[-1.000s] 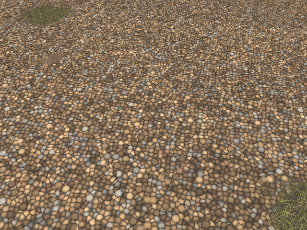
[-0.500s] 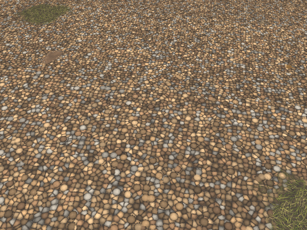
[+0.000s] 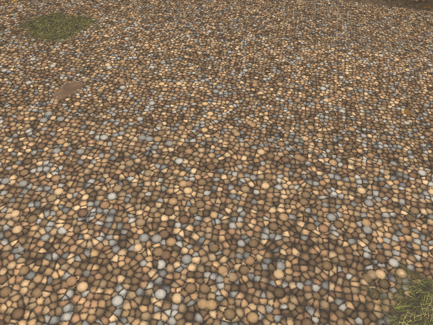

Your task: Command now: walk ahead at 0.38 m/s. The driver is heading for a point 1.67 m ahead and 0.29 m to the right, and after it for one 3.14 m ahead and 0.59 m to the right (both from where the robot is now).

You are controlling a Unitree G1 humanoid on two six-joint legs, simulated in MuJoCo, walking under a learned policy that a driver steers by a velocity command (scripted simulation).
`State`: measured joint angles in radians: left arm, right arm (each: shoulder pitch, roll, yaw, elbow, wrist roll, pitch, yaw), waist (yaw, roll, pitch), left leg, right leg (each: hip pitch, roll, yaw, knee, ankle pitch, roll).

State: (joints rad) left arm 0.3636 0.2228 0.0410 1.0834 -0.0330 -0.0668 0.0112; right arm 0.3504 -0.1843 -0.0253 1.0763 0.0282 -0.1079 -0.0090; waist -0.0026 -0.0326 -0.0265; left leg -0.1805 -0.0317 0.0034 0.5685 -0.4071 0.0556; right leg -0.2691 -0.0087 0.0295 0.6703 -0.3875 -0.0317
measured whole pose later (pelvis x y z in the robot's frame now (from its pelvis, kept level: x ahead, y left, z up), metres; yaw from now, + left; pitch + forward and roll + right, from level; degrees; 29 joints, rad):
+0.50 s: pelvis +0.26 -0.04 +0.00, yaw +1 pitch +1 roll -1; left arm 0.14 0.25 0.04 0.92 0.00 -0.10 -0.04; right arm 0.34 -0.23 -0.04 0.99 0.03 -0.11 -0.01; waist -0.01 0.02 0.04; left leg -0.39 0.05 -0.05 1.26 -0.34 0.05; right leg -0.35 0.06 -0.07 0.48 -0.14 -0.08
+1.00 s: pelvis +0.53 +0.02 +0.01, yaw -6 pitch +2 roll +0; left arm 0.37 0.27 0.05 0.96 -0.04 -0.07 0.01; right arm 0.10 -0.23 -0.05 0.84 0.00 -0.13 0.01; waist 0.03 -0.03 0.02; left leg -0.40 0.03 0.05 0.52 -0.16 0.01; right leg -0.35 0.00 0.06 1.11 -0.44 -0.04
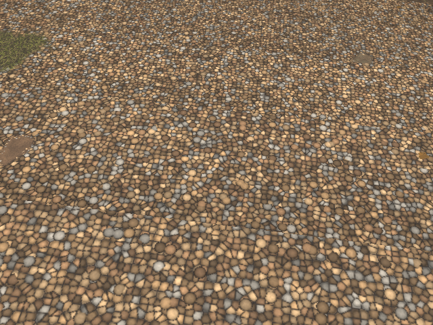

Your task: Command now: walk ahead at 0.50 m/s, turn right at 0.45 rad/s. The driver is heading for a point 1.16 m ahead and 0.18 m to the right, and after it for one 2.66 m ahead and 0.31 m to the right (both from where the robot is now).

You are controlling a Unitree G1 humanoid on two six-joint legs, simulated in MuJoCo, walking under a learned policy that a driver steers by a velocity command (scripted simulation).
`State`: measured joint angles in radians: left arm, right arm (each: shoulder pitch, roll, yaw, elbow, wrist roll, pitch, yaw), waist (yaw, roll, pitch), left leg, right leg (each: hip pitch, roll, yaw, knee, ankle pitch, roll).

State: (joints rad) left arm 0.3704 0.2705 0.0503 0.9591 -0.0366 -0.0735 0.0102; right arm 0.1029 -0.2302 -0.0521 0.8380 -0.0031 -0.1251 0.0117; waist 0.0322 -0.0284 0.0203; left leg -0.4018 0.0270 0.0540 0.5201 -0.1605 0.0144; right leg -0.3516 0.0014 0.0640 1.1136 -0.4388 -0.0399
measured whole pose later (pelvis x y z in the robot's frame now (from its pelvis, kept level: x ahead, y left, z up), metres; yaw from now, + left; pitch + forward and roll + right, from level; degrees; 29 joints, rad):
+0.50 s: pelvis +0.28 -0.08 -0.02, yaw -17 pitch +3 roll +0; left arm 0.10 0.25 0.04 0.85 0.04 -0.10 -0.04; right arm 0.43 -0.19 -0.02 1.00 -0.10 -0.11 0.04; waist -0.03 -0.01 -0.02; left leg 0.04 0.15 0.21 0.68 -0.47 -0.03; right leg -0.52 0.05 -0.03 0.65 -0.18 -0.09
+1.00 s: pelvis +0.56 -0.12 -0.02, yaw -7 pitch +2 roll -1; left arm 0.49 0.17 0.00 1.02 0.08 -0.11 -0.03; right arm 0.13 -0.20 -0.04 0.85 -0.04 -0.09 0.07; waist 0.04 0.01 -0.02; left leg -0.52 0.02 0.06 0.70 -0.16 0.09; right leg 0.10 -0.01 -0.17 0.39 -0.50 0.00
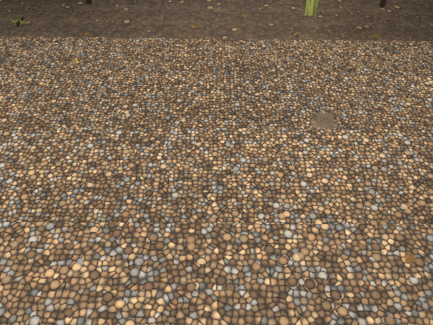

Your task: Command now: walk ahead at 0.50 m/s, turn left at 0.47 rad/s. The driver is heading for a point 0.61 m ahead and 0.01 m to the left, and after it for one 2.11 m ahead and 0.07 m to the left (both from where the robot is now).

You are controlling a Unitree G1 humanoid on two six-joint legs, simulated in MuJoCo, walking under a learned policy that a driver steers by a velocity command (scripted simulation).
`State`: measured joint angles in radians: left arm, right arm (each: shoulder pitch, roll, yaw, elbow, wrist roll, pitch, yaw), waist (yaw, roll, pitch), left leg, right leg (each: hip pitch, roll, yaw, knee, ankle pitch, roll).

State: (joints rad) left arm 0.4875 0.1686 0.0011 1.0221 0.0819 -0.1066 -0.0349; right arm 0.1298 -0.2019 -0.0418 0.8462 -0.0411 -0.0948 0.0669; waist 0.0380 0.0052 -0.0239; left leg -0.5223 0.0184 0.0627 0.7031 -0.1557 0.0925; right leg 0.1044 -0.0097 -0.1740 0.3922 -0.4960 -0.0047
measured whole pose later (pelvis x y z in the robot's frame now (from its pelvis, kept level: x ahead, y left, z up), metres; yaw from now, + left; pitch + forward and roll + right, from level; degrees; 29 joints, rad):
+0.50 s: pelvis +0.29 +0.00 -0.10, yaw +10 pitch +2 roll +4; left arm 0.17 0.24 -0.02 0.83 0.10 -0.05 -0.05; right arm 0.54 -0.17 0.03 0.96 -0.04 -0.13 0.03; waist -0.12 -0.06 -0.05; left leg -0.24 -0.15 -0.05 1.16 -0.88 0.07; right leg -0.47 -0.11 -0.01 0.41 0.35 -0.01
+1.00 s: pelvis +0.54 +0.02 -0.15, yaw -5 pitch +3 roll -2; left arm 0.27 0.27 0.08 0.79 0.05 -0.08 -0.06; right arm 0.03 -0.29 -0.02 0.76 -0.02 -0.11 -0.01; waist 0.03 0.02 -0.02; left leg -0.42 0.02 0.03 0.40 -0.03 0.06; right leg -0.35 0.09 0.06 0.95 -0.56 0.01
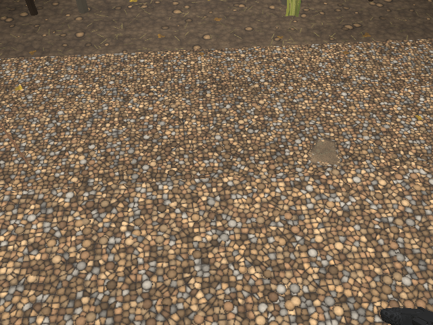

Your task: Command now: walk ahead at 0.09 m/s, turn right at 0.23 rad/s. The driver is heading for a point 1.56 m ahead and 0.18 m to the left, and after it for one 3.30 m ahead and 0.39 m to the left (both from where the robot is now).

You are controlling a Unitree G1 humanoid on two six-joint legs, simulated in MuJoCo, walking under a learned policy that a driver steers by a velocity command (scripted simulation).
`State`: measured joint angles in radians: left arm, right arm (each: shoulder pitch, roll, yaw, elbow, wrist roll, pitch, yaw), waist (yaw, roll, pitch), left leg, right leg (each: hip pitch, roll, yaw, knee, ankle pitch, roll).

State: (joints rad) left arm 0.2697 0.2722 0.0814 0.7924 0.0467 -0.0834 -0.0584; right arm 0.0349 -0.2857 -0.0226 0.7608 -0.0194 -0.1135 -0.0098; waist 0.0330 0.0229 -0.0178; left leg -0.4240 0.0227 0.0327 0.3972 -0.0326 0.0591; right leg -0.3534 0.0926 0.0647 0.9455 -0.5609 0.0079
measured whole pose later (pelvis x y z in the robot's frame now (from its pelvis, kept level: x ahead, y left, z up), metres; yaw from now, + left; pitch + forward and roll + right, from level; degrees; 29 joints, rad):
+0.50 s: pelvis +0.06 +0.00 +0.00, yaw -2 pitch +0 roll +1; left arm 0.21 0.25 0.06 0.85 0.00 -0.07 -0.08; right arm 0.10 -0.27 -0.05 0.83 0.00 -0.09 0.07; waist 0.00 0.00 0.04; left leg -0.31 0.01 0.08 0.50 -0.18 0.02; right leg -0.19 -0.05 0.00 0.54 -0.35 0.03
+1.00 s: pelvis +0.07 +0.00 +0.00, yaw -1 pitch -2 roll +0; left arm 0.18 0.30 0.06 0.94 0.00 -0.05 -0.06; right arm 0.07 -0.31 -0.06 0.89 0.00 -0.09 0.07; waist 0.01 0.00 0.07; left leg -0.26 0.00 0.07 0.50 -0.21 0.02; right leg -0.10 -0.05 -0.02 0.49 -0.35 0.03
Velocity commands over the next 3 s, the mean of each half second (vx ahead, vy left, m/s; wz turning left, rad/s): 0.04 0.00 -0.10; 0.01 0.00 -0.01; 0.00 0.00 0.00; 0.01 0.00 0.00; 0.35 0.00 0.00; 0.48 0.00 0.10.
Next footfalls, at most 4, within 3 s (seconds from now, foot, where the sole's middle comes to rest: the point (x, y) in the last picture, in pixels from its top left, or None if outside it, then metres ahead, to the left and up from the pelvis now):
0.16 right None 0.05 -0.14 -0.77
2.54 right None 0.37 -0.12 -0.77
2.98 left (193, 290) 0.68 0.13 -0.95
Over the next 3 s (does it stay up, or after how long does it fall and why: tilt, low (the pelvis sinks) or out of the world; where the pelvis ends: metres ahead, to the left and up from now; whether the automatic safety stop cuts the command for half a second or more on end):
stays up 0.55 0.03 -0.15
